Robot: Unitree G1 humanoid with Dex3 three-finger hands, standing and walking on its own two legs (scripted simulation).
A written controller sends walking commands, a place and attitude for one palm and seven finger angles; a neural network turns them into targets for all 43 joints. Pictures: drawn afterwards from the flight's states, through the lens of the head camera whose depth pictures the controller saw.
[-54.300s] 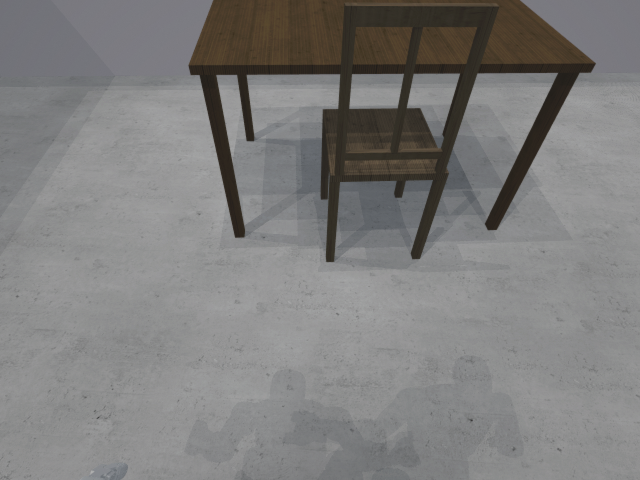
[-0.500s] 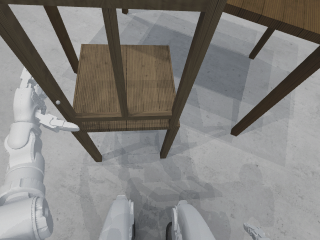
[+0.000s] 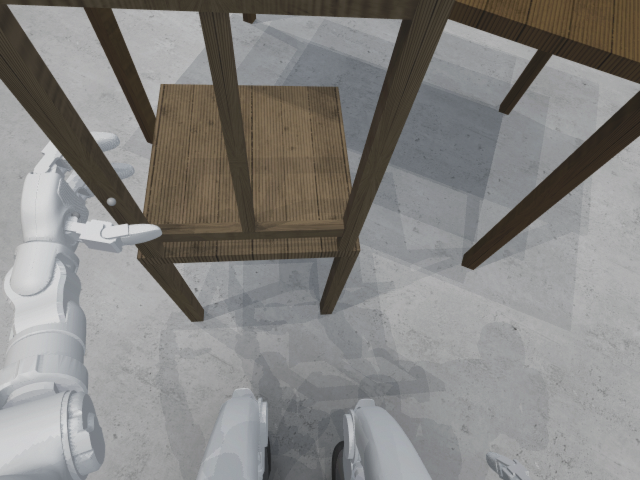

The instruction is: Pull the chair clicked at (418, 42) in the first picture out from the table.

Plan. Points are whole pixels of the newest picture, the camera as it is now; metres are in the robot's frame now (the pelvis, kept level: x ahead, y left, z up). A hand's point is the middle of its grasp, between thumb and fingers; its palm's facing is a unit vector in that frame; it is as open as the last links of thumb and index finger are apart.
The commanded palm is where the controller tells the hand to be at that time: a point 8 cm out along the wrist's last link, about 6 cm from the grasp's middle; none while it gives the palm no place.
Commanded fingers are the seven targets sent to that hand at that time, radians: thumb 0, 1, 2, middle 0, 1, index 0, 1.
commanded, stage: hook a spindle and tug to test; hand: left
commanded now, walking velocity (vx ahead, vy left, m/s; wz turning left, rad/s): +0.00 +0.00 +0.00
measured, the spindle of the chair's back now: (237, 155) +0.48 +0.10 +0.07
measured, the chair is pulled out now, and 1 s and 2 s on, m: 0.27 0.29 0.36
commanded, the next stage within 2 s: step backward, pulling the chair out in 0.96 s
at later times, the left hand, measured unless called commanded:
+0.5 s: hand (114, 200) +0.43 +0.25 +0.03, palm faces +0.10 -0.99 -0.02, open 5.9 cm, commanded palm +0.39 +0.28 +0.03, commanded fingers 0.00 0.90 0.90 -0.50 -1.45 -0.50 -1.45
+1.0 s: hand (113, 225) +0.40 +0.24 +0.03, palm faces +0.10 -0.99 -0.02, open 6.0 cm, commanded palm +0.37 +0.29 +0.03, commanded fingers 0.00 0.90 0.90 -0.50 -1.45 -0.50 -1.45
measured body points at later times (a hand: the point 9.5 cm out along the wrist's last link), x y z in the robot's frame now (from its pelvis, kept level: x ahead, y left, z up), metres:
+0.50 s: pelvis +0.01 +0.01 +0.01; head +0.15 +0.04 +0.44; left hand +0.42 +0.30 +0.03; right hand +0.09 -0.25 -0.10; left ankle +0.05 +0.10 -0.62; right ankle +0.01 -0.12 -0.62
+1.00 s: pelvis +0.02 +0.01 +0.01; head +0.14 +0.03 +0.44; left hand +0.39 +0.29 +0.03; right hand +0.12 -0.26 -0.09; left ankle +0.05 +0.10 -0.62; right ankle +0.01 -0.12 -0.62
